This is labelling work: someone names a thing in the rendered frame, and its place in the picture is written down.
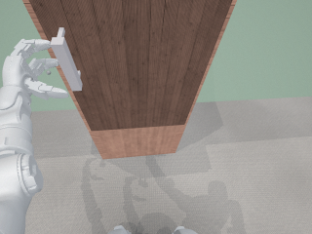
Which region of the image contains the left robot shin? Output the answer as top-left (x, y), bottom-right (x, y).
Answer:
top-left (113, 225), bottom-right (125, 230)

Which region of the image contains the handle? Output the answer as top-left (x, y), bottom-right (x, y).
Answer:
top-left (50, 27), bottom-right (83, 92)

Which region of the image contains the left robot hand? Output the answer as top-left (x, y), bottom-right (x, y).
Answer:
top-left (2, 39), bottom-right (69, 100)

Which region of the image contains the cupboard door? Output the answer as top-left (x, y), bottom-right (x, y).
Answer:
top-left (29, 0), bottom-right (233, 132)

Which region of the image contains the left robot upper arm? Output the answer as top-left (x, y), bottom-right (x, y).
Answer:
top-left (0, 153), bottom-right (44, 234)

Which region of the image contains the right robot shin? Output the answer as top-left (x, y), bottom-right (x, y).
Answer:
top-left (174, 226), bottom-right (184, 232)

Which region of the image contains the left robot forearm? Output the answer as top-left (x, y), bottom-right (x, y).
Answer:
top-left (0, 86), bottom-right (34, 159)

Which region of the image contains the robot shin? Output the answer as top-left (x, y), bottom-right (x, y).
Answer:
top-left (113, 225), bottom-right (125, 230)
top-left (174, 226), bottom-right (184, 232)

